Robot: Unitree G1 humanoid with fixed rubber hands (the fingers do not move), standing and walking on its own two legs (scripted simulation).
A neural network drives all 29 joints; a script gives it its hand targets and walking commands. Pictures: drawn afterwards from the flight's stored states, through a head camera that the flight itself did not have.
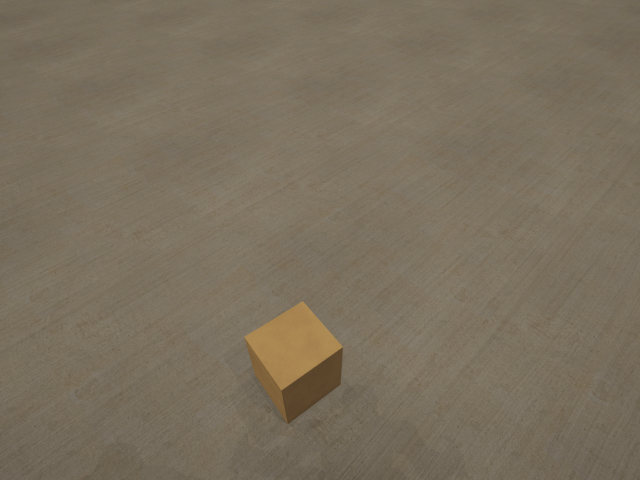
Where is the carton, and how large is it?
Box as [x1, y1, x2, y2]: [244, 301, 342, 423]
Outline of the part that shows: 302,301 244,337 255,375 287,423 340,384 342,346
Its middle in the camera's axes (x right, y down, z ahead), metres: -0.07 +0.38 +1.21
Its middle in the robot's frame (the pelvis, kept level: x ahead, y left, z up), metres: +0.62 +0.11 -0.66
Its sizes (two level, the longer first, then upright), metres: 0.210 0.200 0.250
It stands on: the floor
